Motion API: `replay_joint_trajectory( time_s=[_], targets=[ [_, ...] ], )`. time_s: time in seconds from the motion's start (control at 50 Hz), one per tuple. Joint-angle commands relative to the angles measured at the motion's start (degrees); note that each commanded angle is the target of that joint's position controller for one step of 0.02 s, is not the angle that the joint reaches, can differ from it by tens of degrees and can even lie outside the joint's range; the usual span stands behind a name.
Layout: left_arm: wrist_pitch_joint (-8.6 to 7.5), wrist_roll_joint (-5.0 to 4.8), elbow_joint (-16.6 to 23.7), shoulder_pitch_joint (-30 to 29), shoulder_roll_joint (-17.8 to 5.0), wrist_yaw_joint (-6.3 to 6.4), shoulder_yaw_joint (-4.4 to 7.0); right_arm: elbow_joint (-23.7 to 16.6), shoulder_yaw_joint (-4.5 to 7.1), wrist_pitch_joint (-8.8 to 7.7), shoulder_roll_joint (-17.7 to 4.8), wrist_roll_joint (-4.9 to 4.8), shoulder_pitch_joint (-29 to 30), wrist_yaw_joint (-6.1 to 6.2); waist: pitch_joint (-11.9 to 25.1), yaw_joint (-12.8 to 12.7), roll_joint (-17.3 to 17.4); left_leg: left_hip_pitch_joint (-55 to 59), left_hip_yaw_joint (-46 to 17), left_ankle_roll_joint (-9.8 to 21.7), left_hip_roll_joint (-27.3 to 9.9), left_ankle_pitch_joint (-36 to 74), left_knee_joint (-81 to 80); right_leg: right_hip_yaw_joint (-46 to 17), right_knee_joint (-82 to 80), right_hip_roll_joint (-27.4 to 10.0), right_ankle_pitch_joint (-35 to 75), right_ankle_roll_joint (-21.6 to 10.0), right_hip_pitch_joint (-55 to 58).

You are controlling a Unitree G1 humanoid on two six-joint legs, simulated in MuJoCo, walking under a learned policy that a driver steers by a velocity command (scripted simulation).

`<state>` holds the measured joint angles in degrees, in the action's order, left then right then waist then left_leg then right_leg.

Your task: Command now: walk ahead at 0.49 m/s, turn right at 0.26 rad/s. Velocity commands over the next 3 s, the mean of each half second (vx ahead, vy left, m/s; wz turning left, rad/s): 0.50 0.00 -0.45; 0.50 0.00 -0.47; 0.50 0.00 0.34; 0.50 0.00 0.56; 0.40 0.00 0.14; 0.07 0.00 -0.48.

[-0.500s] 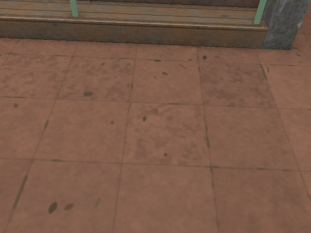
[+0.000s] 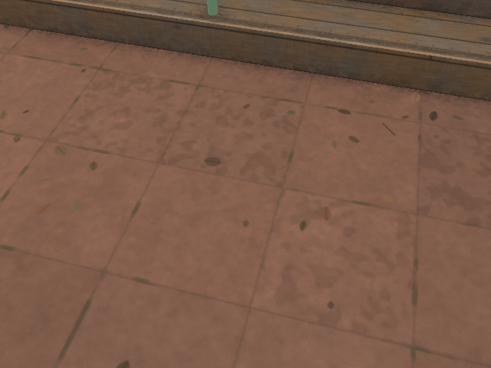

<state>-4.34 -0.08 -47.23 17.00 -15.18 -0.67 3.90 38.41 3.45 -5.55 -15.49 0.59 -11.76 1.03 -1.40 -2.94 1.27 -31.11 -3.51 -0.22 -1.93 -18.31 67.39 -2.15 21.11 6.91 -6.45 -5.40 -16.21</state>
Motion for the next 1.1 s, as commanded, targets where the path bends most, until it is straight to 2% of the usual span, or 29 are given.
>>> replay_joint_trajectory(
  time_s=[0.02, 0.08, 0.14, 0.18, 0.22, 0.24, 0.26, 0.28, 0.3, 0.32, 0.34, 0.4, 0.48, 0.56, 0.66, 0.7, 0.72, 0.74, 0.76, 0.78, 0.8, 0.82, 0.84, 0.86, 0.88, 0.9, 0.98, 1.04, 1.1],
  targets=[
    [-1.30, -0.30, 4.95, -3.96, -6.16, 0.68, 1.21, -5.29, 0.10, -0.19, -2.43, 0.52, 0.45, 0.40, 2.58, 3.17, -3.62, -4.91, -0.69, -1.87, -3.32, 2.74, -11.48, -18.07, -10.41, -14.35, 4.51, -11.56, 2.34],
    [-0.83, -1.52, 4.55, -2.28, -9.30, 1.28, 2.14, -7.10, -1.07, -0.50, -1.06, 0.15, 7.12, 0.32, 2.30, 1.21, -3.39, 3.23, 0.74, -3.16, -0.59, 13.75, -25.09, -14.39, -9.48, -12.08, 5.87, -9.08, -4.05],
    [0.16, -2.55, 3.77, 1.64, -9.48, 0.84, 2.10, -8.35, -0.54, -0.65, -3.25, -1.01, 10.79, 0.14, 2.51, -0.93, -4.76, 6.17, -0.30, -3.48, 1.29, 17.79, -32.01, -17.25, -7.30, -12.74, 0.30, -8.29, -1.81],
    [1.05, -2.14, 3.91, 3.28, -8.81, 0.90, 2.15, -9.42, 0.08, -1.30, -4.45, -1.40, 12.63, -0.44, 3.16, -0.97, -5.34, 8.32, -1.35, -2.58, 2.09, 15.87, -36.70, -20.32, -3.34, -13.36, -4.49, -7.12, 1.03],
    [1.51, -1.82, 4.61, 2.94, -8.28, 1.15, 2.22, -8.59, 1.09, -1.85, -5.38, -1.54, 9.25, -0.65, 4.27, 1.65, -5.93, 15.36, -0.75, -0.86, 2.62, 13.86, -41.06, -21.79, 1.44, -12.12, -6.88, -5.27, 0.98],
    [1.44, -1.56, 5.21, 2.53, -6.52, 1.15, 1.79, -7.68, 1.86, -1.98, -6.54, -1.31, 4.63, -0.37, 6.22, 4.09, -6.12, 22.70, -1.36, 0.90, 0.68, 12.24, -42.22, -20.49, 6.59, -10.12, -6.60, -3.43, -1.38],
    [1.04, -0.89, 6.69, 1.52, -2.72, 0.91, 0.64, -6.88, 2.87, -1.95, -9.57, -0.40, -4.13, 0.23, 12.26, 8.10, -0.64, 35.59, -10.22, 5.04, -9.21, 8.51, -42.40, -15.18, 22.19, -6.57, -12.31, -0.71, -8.37],
    [0.17, -1.64, 8.53, 7.27, -0.31, 0.92, -0.38, -5.69, 3.80, -1.05, -13.75, 0.43, -8.70, 0.27, 17.88, 6.48, 15.62, 49.31, -31.98, 13.78, -22.03, 0.48, -46.46, -6.91, 37.70, -1.14, -27.95, 2.25, -24.47],
    [0.15, -2.67, 8.33, 6.66, -5.19, 1.15, 0.51, -4.73, 3.59, -0.76, -10.68, -0.20, -9.87, -0.11, 15.41, 7.31, 14.15, 48.27, -41.46, 15.88, -23.61, -13.78, -49.62, -6.03, 47.82, -5.56, -26.47, 3.37, -33.50],
    [0.60, -2.38, 8.62, 2.12, -8.02, 1.23, 1.39, -5.18, 2.67, -0.72, -7.22, -0.47, -8.31, -0.03, 9.27, 8.34, 7.69, 43.34, -34.81, 14.02, -20.94, -13.67, -50.42, -6.27, 51.98, -7.35, -20.71, 3.85, -35.55],
    [1.05, -1.69, 8.99, -0.42, -7.70, 1.19, 1.62, -5.29, 2.07, -0.56, -5.69, -0.31, -5.53, -0.12, 5.50, 7.21, 4.26, 37.35, -26.91, 12.26, -18.05, -6.59, -51.08, -5.10, 52.29, -8.84, -16.11, 4.27, -34.26],
    [2.19, -1.41, 10.08, -1.78, -5.17, 0.40, 1.65, -4.03, 1.31, -0.54, -3.22, 0.21, -0.58, -0.66, 0.55, 3.43, 5.77, 24.95, -12.86, 10.03, -12.62, 7.12, -55.44, -4.39, 47.97, -11.89, -10.30, 5.24, -28.08],
    [2.97, -0.94, 11.30, -5.62, -3.34, -0.19, 1.00, -1.01, 2.37, -1.10, -5.65, 0.05, -1.85, -0.54, 0.43, 3.31, 3.30, 24.27, -4.02, 11.01, -12.66, 17.22, -57.56, -3.93, 40.88, -12.67, -3.30, 6.74, -28.43],
    [2.56, -1.00, 12.57, -12.13, -2.50, -1.53, 0.18, 1.03, 3.10, -0.69, -8.32, -0.37, -3.09, -0.12, -0.17, 5.32, 2.35, 25.46, 3.55, 9.53, -12.03, 20.04, -57.45, -1.39, 27.57, -12.47, 6.51, 6.02, -25.22],
    [2.51, -1.35, 15.80, -19.39, -3.44, -2.88, 0.07, 3.41, 4.08, 0.34, -11.34, -1.81, -6.52, -0.08, -2.44, 7.16, 2.39, 31.28, 7.68, 7.91, -14.33, 21.19, -55.56, 2.33, 18.38, -11.35, 2.44, 3.11, -23.22],
    [2.67, -1.12, 16.53, -18.63, -4.72, -3.14, 0.69, 3.74, 4.54, 1.03, -12.85, -2.24, -6.38, 0.05, -1.18, 5.66, 3.60, 33.33, 10.22, 6.72, -14.61, 35.73, -50.31, 5.38, 16.28, -8.81, -3.71, 0.87, -18.38],
    [2.85, -0.92, 16.10, -15.52, -6.06, -3.04, 1.49, 3.81, 4.78, 1.41, -13.79, -2.46, -6.34, 0.24, 1.38, 3.56, 4.55, 33.47, 11.99, 5.92, -14.10, 47.04, -44.42, 7.60, 15.41, -6.26, -6.18, -0.45, -12.40],
    [2.97, -1.03, 13.93, -7.12, -8.28, -2.79, 2.96, 3.73, 4.59, 1.85, -13.64, -2.66, -5.99, 0.48, 5.74, -1.22, 3.83, 30.93, 14.54, 4.44, -12.27, 53.59, -33.62, 9.15, 11.44, -3.30, -3.36, -2.42, -0.52],
    [3.29, -1.28, 11.20, 3.75, -12.42, -1.91, 5.02, 2.98, 3.75, 1.72, -11.77, -1.90, -7.00, 0.84, 11.38, -5.77, 1.24, 18.97, 15.39, 2.04, -10.07, 45.26, -18.10, 3.80, 11.06, -4.63, -1.00, -5.02, 17.95],
    [3.07, -1.97, 11.10, 4.75, -19.94, -1.05, 6.07, -0.73, 1.00, 0.62, -3.70, 1.05, -10.86, 0.21, 15.41, -0.67, -16.07, -8.30, 13.61, -2.14, -0.35, -7.93, 4.15, -27.29, 7.78, -21.06, -5.34, -14.65, 38.00],
    [2.30, -1.46, 13.00, 7.87, -17.55, -1.05, 4.96, -2.01, 0.63, -1.81, -6.09, -0.72, -7.28, -0.47, 26.35, -4.00, -13.98, -15.81, -0.75, -2.00, 3.45, -16.15, 13.66, -47.81, -2.63, -26.68, -15.64, -20.01, 43.13],
    [1.73, -0.82, 12.02, 6.47, -13.53, -1.11, 3.90, -3.26, 1.56, -2.86, -9.58, -3.04, -1.72, -0.95, 18.90, -5.20, -9.34, -21.13, -2.11, -1.02, 0.40, -10.21, 13.89, -39.56, -3.80, -24.86, -13.16, -16.62, 39.39],
    [1.42, -1.13, 11.93, 3.15, -11.08, -0.93, 3.15, -3.06, 1.04, -3.29, -9.02, -2.73, -0.88, -0.79, 13.37, -3.15, -5.90, -19.78, -1.29, -0.22, -2.27, -5.24, 9.41, -31.58, -3.44, -22.73, -8.74, -14.40, 31.03],
    [1.34, -1.01, 12.59, -1.53, -8.89, -0.80, 2.34, -2.19, 1.15, -3.19, -9.00, -1.08, -0.71, -0.31, 9.54, -0.44, -2.44, -15.46, -0.90, -0.41, -4.56, -1.87, 4.57, -25.65, -3.45, -20.69, -2.69, -12.41, 21.77],
    [1.14, -0.32, 13.09, -4.60, -6.75, -0.70, 1.46, -1.53, 1.58, -2.48, -9.44, -0.38, -1.93, -0.27, 7.70, 1.94, -3.26, -10.71, -0.95, -0.65, -6.22, 0.28, 1.45, -21.16, -4.63, -19.27, 4.23, -11.60, 15.04],
    [0.95, 0.19, 13.04, -5.91, -6.04, -0.65, 1.11, -0.98, 1.59, -1.60, -9.09, -0.44, -3.25, -0.49, 6.89, 3.32, -4.12, -7.80, -0.67, -0.87, -6.74, 1.34, 0.23, -19.07, -6.10, -18.61, 7.35, -11.46, 11.07],
    [-0.52, 0.26, 9.28, -3.93, -7.85, -0.22, 1.30, -0.89, 0.41, 0.55, -5.66, -0.59, -1.09, -0.46, 2.96, 3.35, -3.34, -8.67, 0.82, -2.16, -7.23, 9.67, -7.63, -9.77, -9.90, -17.61, 15.98, -10.72, 5.20],
    [-0.80, 0.32, 7.37, -2.88, -7.80, 0.19, 0.97, -1.11, -0.14, 0.48, -4.71, -1.01, 3.05, -1.14, 0.96, 1.56, -3.78, -7.55, 1.59, -1.10, -6.12, 22.65, -18.96, -3.07, -11.23, -14.92, 14.63, -7.37, 5.18],
    [-1.05, 0.11, 5.45, -0.32, -9.03, 0.24, 1.04, -2.42, -0.66, 0.14, -3.77, -1.83, 8.59, -2.21, -1.09, -1.22, -3.46, -6.05, 2.73, 0.24, -4.14, 29.11, -28.02, -0.83, -12.88, -16.03, 10.42, -5.80, 7.72]
  ],
)
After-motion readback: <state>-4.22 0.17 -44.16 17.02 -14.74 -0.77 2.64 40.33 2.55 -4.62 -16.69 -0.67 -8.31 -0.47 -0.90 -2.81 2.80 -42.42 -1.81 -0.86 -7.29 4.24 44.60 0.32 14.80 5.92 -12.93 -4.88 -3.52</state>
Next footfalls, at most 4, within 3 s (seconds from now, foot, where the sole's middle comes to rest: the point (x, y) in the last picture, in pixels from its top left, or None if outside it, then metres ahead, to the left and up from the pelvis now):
0.26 left None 0.30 0.14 -0.78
0.76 right None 0.47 -0.21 -0.78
1.30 left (325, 246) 0.86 -0.17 -0.78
1.76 right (403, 200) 1.05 -0.45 -0.78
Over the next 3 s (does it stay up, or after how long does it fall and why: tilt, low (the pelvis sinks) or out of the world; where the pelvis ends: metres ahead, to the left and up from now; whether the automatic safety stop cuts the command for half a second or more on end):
stays up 1.33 -0.29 0.00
